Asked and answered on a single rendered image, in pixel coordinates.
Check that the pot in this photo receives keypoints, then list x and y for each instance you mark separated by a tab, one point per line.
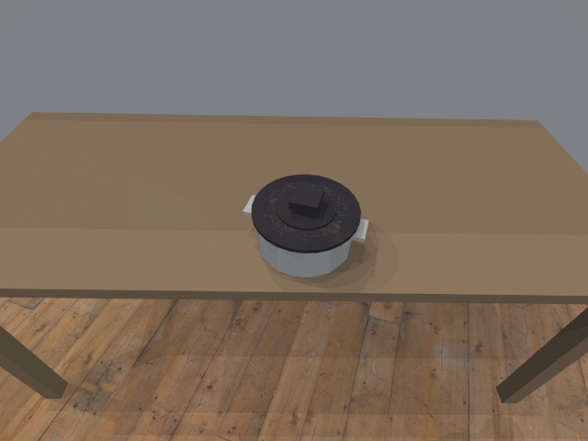
305	265

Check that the table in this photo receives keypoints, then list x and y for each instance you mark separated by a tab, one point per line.
150	206

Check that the lid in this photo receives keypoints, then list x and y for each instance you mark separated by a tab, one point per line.
335	223

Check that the knob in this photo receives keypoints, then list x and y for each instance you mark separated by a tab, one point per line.
306	199

